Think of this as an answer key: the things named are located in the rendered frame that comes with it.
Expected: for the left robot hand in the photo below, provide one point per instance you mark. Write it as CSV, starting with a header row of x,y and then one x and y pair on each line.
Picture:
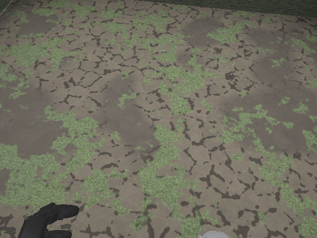
x,y
35,226

